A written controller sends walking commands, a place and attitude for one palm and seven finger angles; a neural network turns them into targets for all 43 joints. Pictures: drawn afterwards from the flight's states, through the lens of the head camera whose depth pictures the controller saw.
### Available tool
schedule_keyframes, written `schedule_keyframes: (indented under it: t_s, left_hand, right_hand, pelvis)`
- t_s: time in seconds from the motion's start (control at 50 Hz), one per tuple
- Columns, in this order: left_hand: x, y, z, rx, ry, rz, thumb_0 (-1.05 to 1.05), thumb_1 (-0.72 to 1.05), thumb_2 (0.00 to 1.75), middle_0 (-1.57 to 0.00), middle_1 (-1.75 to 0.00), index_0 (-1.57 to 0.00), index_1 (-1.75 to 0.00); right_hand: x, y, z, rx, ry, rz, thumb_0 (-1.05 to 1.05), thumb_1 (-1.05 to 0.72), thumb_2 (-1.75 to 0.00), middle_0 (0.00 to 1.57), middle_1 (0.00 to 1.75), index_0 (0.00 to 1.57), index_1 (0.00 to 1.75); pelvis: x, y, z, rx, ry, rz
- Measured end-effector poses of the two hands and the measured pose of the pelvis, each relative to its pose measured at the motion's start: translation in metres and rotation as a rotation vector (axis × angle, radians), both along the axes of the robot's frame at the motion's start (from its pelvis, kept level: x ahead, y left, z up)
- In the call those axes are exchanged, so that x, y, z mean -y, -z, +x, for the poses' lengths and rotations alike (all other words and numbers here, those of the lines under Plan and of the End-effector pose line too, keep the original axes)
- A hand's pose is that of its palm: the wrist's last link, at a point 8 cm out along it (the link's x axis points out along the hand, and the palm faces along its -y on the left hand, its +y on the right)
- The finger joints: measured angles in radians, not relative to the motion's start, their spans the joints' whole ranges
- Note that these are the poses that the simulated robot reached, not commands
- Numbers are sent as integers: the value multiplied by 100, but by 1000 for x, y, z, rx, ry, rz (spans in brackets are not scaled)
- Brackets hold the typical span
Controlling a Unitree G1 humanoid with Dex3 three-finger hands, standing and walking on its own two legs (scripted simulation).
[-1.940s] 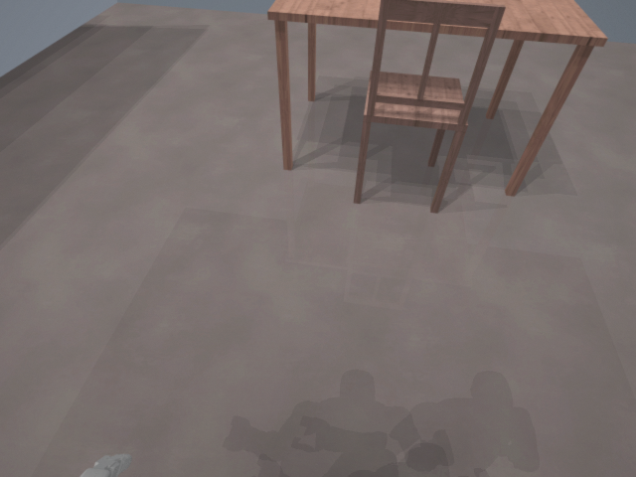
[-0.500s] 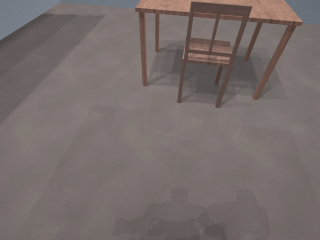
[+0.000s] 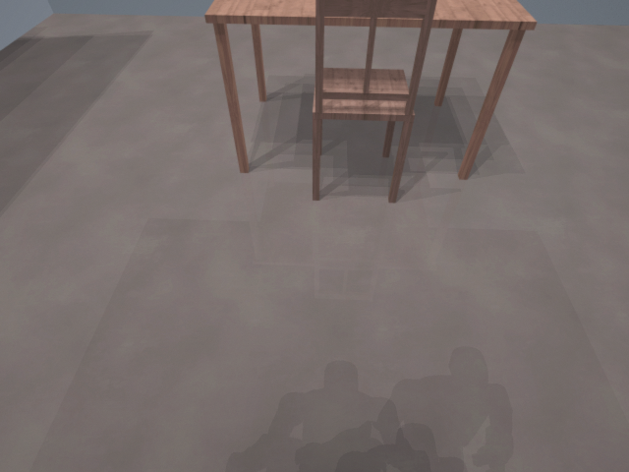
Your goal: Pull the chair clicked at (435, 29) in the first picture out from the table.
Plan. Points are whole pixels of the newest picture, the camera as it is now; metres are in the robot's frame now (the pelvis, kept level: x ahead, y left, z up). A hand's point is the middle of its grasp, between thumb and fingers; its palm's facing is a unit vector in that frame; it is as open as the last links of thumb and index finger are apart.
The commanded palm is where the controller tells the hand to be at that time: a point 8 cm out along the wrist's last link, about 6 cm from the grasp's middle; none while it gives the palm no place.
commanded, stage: walk to a spot facing it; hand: left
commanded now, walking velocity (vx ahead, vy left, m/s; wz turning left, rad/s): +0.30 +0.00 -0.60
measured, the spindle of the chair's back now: (369, 56) +1.40 -0.07 -0.09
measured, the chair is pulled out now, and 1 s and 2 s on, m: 0.00 0.00 0.00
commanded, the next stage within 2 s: turn to face it in 1.84 s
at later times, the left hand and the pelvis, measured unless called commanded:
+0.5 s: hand out of the picture +0.14 +0.19 -0.16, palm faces -0.09 -0.97 -0.21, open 7.4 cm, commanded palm none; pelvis +0.17 +0.00 +0.00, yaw -13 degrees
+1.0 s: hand (300, 243) +0.59 +0.08 -0.15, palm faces -0.54 -0.83 -0.16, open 7.4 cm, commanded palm none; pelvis +0.38 -0.01 +0.01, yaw -31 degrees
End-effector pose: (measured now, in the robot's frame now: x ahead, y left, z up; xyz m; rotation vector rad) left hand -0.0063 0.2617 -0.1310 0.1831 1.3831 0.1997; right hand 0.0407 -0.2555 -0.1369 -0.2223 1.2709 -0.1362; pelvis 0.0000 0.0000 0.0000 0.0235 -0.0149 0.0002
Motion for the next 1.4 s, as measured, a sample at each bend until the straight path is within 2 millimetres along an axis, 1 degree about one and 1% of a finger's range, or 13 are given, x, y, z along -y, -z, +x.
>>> schedule_keyframes:
  t_s: [0.1, 0.16, 0.28, 0.36, 0.48, 0.58, 0.66, 0.82, 0.96, 1.12, 1.18, 1.22, 1.4]
  left_hand:
    - [28, 8, 31, 44, 19, -4, 1, 91, 90, -20, -30, -20, -30]
    - [41, 3, 38, 47, 0, -11, 1, 91, 90, -20, -30, -20, -30]
    - [59, -9, 54, -55, 53, -49, 1, 91, 90, -20, -30, -20, -30]
    - [55, -10, 80, -89, 80, -54, 1, 91, 90, -20, -30, -20, -30]
    - [32, -1, 140, -93, 97, -38, 1, 90, 90, -20, -30, -20, -30]
    - [2, 25, 210, -112, 143, -40, 1, 91, 90, -20, -30, -20, -30]
    - [-10, 26, 298, -52, 249, -44, 1, 91, 90, -20, -30, -20, -30]
    - [25, 0, 484, 188, 443, -83, 1, 91, 90, -19, -30, -19, -30]
    - [101, -8, 589, 243, 610, -138, 1, 91, 90, -19, -30, -19, -30]
    - [228, 5, 675, 270, 797, -209, 1, 91, 90, -19, -30, -19, -30]
    - [262, 14, 696, 313, 814, -218, 1, 91, 90, -20, -30, -20, -30]
    - [269, 14, 700, 301, 803, -206, 0, 91, 90, -20, -30, -20, -30]
    - [239, -8, 714, 165, 756, -50, -1, 94, 90, -20, -30, -20, -30]
  right_hand:
    - [16, 21, -16, -103, 56, 20, 0, -90, -90, 20, 30, 20, 30]
    - [20, 13, 1, -114, 63, 24, 1, -91, -90, 20, 30, 20, 30]
    - [23, -10, 77, 55, 111, 30, 1, -91, -90, 20, 30, 20, 30]
    - [18, -18, 133, 151, 128, 36, 1, -91, -90, 19, 30, 20, 30]
    - [-2, -22, 220, 232, 111, 38, 1, -91, -90, 19, 30, 20, 30]
    - [-20, -20, 282, 326, 134, -3, 1, -91, -90, 20, 30, 20, 30]
    - [-28, -28, 272, 301, 234, -29, 0, -91, -90, 20, 30, 20, 30]
    - [-47, -31, 188, 28, 490, -59, 0, -92, -90, 20, 30, 20, 30]
    - [-82, -28, 139, -189, 671, 0, 0, -92, -90, 19, 30, 20, 30]
    - [-111, -15, 141, -363, 836, 149, 0, -91, -90, 19, 30, 20, 30]
    - [-97, 0, 161, -379, 869, 200, 1, -91, -90, 20, 30, 20, 30]
    - [-73, 6, 186, -332, 877, 194, 1, -91, -90, 20, 30, 20, 30]
    - [80, -3, 347, 88, 791, 31, 1, -92, -90, 20, 30, 20, 30]
  pelvis:
    - [18, 13, 23, 5, 22, -20]
    - [25, 5, 39, 2, 41, -20]
    - [27, -10, 75, -25, 120, -8]
    - [21, -11, 104, -39, 159, -15]
    - [5, -4, 161, -48, 209, -29]
    - [-15, 15, 219, -39, 275, -37]
    - [-22, 7, 251, -13, 351, -39]
    - [-24, -11, 311, -15, 444, -45]
    - [-5, -10, 361, -19, 521, -36]
    - [51, 8, 418, -32, 607, -31]
    - [80, 20, 436, -23, 636, -19]
    - [92, 18, 446, -8, 650, -26]
    - [131, -5, 502, -26, 715, -20]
